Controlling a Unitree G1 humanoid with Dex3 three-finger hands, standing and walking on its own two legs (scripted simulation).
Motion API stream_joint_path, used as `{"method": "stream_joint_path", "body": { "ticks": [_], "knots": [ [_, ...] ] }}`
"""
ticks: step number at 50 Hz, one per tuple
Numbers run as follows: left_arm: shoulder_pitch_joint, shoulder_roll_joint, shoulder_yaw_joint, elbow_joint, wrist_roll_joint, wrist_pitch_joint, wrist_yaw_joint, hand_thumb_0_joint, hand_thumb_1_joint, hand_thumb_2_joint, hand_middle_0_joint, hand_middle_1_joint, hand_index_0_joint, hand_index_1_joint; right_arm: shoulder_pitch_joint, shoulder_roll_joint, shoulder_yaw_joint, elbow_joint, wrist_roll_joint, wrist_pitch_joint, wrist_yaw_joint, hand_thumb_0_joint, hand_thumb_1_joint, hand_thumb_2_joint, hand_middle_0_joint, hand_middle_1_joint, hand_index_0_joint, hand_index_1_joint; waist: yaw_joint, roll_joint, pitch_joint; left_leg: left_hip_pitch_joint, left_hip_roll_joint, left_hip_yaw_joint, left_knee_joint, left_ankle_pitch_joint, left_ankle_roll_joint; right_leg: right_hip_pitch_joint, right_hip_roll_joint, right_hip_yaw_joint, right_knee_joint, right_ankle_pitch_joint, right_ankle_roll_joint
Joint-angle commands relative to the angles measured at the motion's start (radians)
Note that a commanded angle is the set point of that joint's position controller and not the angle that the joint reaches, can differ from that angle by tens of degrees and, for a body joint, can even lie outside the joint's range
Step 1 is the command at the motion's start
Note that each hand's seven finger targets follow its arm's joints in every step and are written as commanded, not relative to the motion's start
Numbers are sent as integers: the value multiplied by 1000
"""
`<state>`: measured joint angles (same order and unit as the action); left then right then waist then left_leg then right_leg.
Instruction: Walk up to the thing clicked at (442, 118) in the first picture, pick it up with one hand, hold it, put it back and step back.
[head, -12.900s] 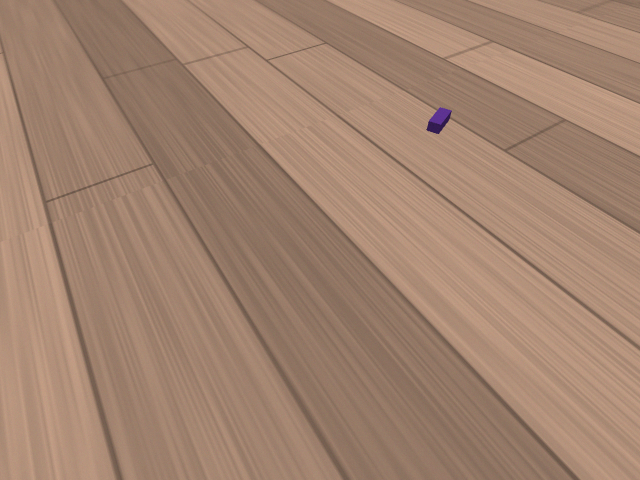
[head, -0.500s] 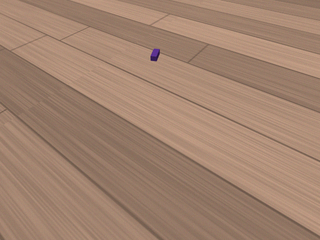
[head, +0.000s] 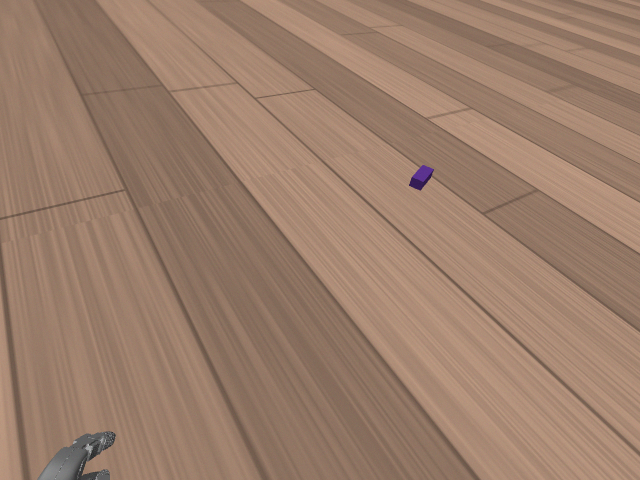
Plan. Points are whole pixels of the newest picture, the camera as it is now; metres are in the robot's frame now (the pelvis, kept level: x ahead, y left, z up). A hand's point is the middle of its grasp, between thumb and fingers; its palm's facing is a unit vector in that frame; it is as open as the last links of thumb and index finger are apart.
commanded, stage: walk up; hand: left
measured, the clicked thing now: (421, 177) +1.91 -0.66 -0.74
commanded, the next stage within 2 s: none
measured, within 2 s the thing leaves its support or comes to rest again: neither
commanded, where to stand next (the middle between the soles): +1.90 -1.13 m, yaw +58 degrees
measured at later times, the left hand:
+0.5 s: hand (216, 462) +0.19 +0.14 -0.11, palm faces +0.38 -0.82 -0.43, open 7.4 cm
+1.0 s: hand (296, 288) +0.53 +0.05 -0.15, palm faces +0.44 -0.85 -0.30, open 7.4 cm
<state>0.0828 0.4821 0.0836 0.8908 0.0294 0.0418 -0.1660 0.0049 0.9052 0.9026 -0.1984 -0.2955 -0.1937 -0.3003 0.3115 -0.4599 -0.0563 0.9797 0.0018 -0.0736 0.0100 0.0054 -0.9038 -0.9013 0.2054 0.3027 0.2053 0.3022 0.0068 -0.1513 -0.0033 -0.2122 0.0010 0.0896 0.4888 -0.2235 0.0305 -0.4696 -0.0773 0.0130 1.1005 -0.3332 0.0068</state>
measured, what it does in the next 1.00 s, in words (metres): walks ahead, turning left: right foot, then left foot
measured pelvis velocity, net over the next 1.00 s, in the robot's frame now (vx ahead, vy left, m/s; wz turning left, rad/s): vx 0.56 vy -0.26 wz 0.59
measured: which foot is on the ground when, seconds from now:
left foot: down 0.00-0.30, up 0.32-0.66, down 0.68-1.00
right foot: up 0.00-0.28, down 0.30-0.68, up 0.70-1.00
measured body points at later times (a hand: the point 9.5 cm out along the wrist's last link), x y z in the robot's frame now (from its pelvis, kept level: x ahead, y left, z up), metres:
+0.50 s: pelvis +0.26 -0.16 +0.00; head +0.27 -0.18 +0.45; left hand +0.17 +0.18 -0.08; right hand +0.51 -0.44 -0.09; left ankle +0.26 -0.03 -0.66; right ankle +0.27 -0.26 -0.73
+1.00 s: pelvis +0.56 -0.26 -0.03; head +0.55 -0.22 +0.42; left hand +0.51 +0.09 -0.13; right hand +0.75 -0.56 -0.09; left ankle +0.43 -0.08 -0.73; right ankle +0.76 -0.36 -0.71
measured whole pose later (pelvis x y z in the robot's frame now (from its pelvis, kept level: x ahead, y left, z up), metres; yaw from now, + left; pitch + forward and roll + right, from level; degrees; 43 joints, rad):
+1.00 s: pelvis +0.56 -0.26 -0.03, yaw +34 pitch -1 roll +3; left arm 0.15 0.50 0.10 0.74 0.04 0.06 -0.16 0.00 0.90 0.90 -0.20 -0.30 -0.20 -0.30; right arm 0.42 -0.45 -0.04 0.90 -0.02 -0.10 -0.04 0.01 -0.90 -0.90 0.21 0.30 0.21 0.30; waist -0.03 -0.15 0.05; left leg -0.29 0.10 -0.08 0.68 -0.39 -0.01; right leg -0.60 -0.18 0.08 0.87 -0.28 0.00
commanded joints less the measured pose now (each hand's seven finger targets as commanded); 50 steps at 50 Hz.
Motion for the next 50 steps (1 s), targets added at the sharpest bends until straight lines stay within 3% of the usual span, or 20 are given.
{"method": "stream_joint_path", "body": {
  "ticks": [1,10,12,14,15,16,17,21,26,30,32,33,34,35,36,38,40,43,45,50],
  "knots": [
    [-69,222,68,-116,10,-19,-6,0,900,900,-200,-300,-200,-300,-97,-363,-83,-91,-2,-65,-35,0,-900,-900,200,300,200,300,41,224,46,-45,241,-399,-376,-449,152,-126,-48,81,-61,92,43],
    [-166,197,83,-191,9,-31,-11,0,900,900,-200,-300,-200,-300,-101,-401,-108,-92,-23,-55,-46,0,-900,-900,200,300,200,300,5,301,37,-20,226,-359,-279,-312,177,-42,-76,46,-386,-8,41],
    [-83,192,86,-162,6,-38,-3,0,900,900,-200,-300,-200,-300,-143,-399,-110,-95,-31,-50,-51,0,-900,-900,200,300,200,300,45,321,11,-54,210,-346,-206,-231,168,85,-59,9,-437,-45,25],
    [209,232,114,-71,10,-55,21,0,900,900,-200,-300,-200,-300,-221,-344,-96,-111,-34,-37,-59,0,-900,-900,200,300,200,300,208,191,-101,-280,152,-256,195,-125,115,516,-46,11,-562,-33,-11],
    [381,345,148,-22,25,-70,45,0,900,900,-200,-300,-200,-300,-192,-206,-54,-124,-37,-37,-61,0,-900,-900,200,300,200,300,286,-192,-146,-553,-13,-102,628,-290,68,721,-153,200,-695,-316,3],
    [330,430,146,-57,24,-74,58,0,900,900,-200,-300,-200,-300,-208,-193,-51,-165,-8,-40,-64,0,-900,-900,200,300,200,300,247,-362,-71,-797,-116,-36,846,-402,32,666,-382,624,-1010,-571,-54],
    [151,416,125,-113,9,-78,60,0,900,900,-200,-300,-200,-300,-209,-245,-62,-130,-21,-32,-68,0,-900,-900,200,300,200,300,166,-234,22,-723,24,-135,916,-302,39,430,-426,712,-1079,-652,-111],
    [47,244,73,-68,10,-79,79,0,900,900,-200,-300,-200,-300,-42,-261,-67,-36,-2,-25,-28,0,-900,-900,200,300,200,300,49,-125,36,-476,94,-106,628,-87,41,349,-172,55,-803,57,-64],
    [86,222,63,-96,24,-72,67,0,900,900,-200,-300,-200,-300,-151,-227,-48,-128,3,-6,-10,0,-900,-900,200,300,200,300,79,-40,96,-443,61,1,361,-37,15,331,-185,-58,-894,71,-114],
    [101,211,62,-140,21,-56,69,0,900,900,-200,-300,-200,-300,24,-192,-49,-128,22,-7,-31,0,-900,-900,200,300,200,300,15,64,-25,-32,-21,85,182,114,46,274,-157,-182,-666,479,-97],
    [124,212,53,-173,16,-51,76,0,900,900,-200,-300,-200,-300,216,-230,-80,-109,12,2,-62,0,-900,-900,200,300,200,300,-70,86,-113,254,-10,21,108,93,108,155,-128,-199,-365,671,-71],
    [145,186,41,-192,16,-53,84,0,900,900,-200,-300,-200,-300,313,-287,-107,-107,-1,1,-82,0,-900,-900,200,300,200,300,-125,159,-156,423,71,-144,49,-25,161,6,-83,-178,-134,560,-41],
    [179,122,24,-211,26,-54,82,0,900,900,-200,-300,-200,-300,315,-361,-131,-137,-12,-2,-101,0,-900,-900,200,300,200,300,-109,353,-153,592,331,-565,3,-121,223,-305,27,-117,93,-178,-7],
    [180,217,42,-226,22,-41,82,0,900,900,-200,-300,-200,-300,266,-414,-140,-196,15,-9,-113,0,-900,-900,200,300,200,300,-102,193,-170,571,525,-955,-118,-240,368,-471,63,31,326,-227,63],
    [87,309,63,-235,32,-41,83,0,900,900,-200,-300,-200,-300,203,-390,-132,-206,56,-14,-119,0,-900,-900,200,300,200,300,-112,85,-114,441,550,-978,-175,-249,384,-466,-14,160,357,-161,55],
    [91,267,54,-229,11,-47,81,0,900,900,-200,-300,-200,-300,87,-309,-94,-213,40,-36,-121,0,-900,-900,200,300,200,300,-27,26,-7,189,421,-614,-121,17,302,-361,-83,151,290,-78,43],
    [164,231,62,-200,9,-29,60,0,900,900,-200,-300,-200,-300,36,-290,-72,-203,20,-52,-107,0,-900,-900,200,300,200,300,33,149,48,-105,286,-368,-112,3,243,-176,-117,126,132,-38,25],
    [146,192,67,-217,14,-4,22,0,900,900,-200,-300,-200,-300,-11,-337,-81,-203,-15,-69,-81,0,-900,-900,200,300,200,300,48,286,80,-306,179,-258,-169,-243,200,-61,-81,40,-67,27,0],
    [86,191,75,-237,17,3,10,0,900,900,-200,-300,-200,-300,4,-376,-96,-189,-29,-75,-78,0,-900,-900,200,300,200,300,21,336,90,-323,197,-307,-190,-373,203,-58,-89,21,-158,44,-3],
    [135,182,96,-220,11,1,15,0,900,900,-200,-300,-200,-300,-42,-380,-97,-158,-34,-52,-85,0,-900,-900,200,300,200,300,71,346,-3,-335,183,-248,-44,-196,148,187,-30,-50,-331,32,-15]
  ]
}}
